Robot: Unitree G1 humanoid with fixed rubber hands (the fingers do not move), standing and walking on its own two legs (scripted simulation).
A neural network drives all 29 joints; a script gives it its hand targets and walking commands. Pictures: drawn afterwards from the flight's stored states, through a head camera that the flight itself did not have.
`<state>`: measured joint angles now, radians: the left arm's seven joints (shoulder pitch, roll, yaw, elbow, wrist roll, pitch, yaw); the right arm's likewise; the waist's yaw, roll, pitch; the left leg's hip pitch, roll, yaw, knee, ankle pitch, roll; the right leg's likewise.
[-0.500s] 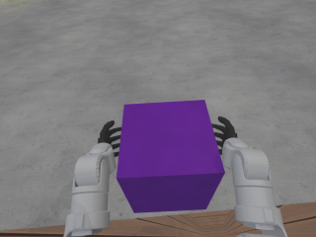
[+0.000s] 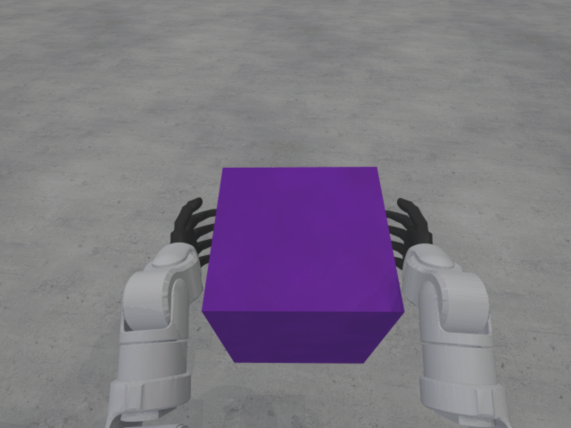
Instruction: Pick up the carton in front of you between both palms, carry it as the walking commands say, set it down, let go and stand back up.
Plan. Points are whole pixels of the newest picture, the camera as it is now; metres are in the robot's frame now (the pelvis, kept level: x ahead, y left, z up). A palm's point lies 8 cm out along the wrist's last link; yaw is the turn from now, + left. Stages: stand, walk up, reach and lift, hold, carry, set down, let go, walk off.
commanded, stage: carry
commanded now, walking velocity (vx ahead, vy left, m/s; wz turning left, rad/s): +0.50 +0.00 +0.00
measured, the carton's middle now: (299, 273) +0.34 -0.01 +0.04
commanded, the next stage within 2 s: none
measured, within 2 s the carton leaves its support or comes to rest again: neither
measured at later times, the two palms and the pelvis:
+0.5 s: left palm (218, 174) +0.66 +0.15 -0.03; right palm (348, 166) +0.68 -0.15 -0.03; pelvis +0.36 -0.01 -0.13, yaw +4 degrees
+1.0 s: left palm (221, 99) +1.05 +0.18 -0.04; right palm (317, 97) +1.05 -0.12 -0.04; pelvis +0.72 +0.03 -0.13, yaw +1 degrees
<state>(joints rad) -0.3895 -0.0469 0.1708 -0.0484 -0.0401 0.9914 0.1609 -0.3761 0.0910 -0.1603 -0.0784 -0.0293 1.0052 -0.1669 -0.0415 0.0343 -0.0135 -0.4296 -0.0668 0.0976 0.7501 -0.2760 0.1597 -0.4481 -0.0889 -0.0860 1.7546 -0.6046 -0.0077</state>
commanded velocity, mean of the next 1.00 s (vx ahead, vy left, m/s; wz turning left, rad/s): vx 0.50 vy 0.00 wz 0.00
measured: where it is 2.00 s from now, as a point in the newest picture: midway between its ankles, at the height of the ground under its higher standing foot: (281, 222)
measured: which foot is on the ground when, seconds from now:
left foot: down 0.00-0.46, up 0.48-0.90, down 0.92-1.00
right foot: up 0.00-0.44, down 0.46-0.94, up 0.96-1.00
